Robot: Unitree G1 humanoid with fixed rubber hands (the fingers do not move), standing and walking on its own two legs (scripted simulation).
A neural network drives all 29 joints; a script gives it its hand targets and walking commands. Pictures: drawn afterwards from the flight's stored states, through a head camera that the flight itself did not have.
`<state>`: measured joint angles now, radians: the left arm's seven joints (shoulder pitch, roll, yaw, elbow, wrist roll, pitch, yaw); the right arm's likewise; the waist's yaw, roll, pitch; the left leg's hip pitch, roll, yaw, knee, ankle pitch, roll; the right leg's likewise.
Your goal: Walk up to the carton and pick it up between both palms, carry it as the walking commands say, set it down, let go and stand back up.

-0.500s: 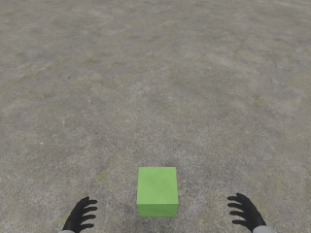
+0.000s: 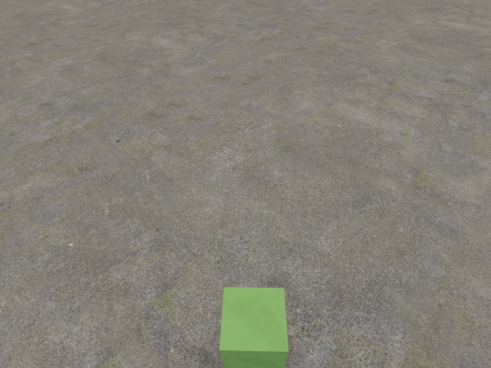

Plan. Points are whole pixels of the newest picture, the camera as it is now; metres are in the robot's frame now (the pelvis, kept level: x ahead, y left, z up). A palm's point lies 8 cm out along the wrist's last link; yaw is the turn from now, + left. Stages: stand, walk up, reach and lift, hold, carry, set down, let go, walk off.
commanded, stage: stand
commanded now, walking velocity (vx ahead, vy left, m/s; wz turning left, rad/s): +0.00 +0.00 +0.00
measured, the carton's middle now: (254, 330) +0.41 +0.01 -0.64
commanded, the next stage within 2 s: none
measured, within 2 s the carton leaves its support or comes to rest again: neither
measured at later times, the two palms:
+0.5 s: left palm out of the picture +0.03 +0.25 -0.12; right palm out of the picture +0.04 -0.26 -0.13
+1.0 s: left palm out of the picture -0.06 +0.22 -0.13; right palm out of the picture -0.04 -0.24 -0.14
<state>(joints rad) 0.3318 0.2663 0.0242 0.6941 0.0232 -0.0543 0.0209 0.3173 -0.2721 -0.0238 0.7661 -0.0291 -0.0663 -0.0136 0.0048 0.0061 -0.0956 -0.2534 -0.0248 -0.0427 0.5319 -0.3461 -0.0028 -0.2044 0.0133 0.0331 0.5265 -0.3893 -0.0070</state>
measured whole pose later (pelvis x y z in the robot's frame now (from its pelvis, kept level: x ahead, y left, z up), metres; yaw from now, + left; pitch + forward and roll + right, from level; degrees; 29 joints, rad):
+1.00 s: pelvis -0.01 -0.01 +0.00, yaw +1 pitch -1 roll +0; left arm 0.41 0.18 -0.04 1.04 0.01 0.00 0.05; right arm 0.35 -0.18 0.04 1.12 -0.01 0.01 -0.05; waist 0.00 0.00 -0.01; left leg -0.17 -0.01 -0.07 0.50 -0.32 -0.02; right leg -0.11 0.03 0.01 0.48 -0.36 -0.03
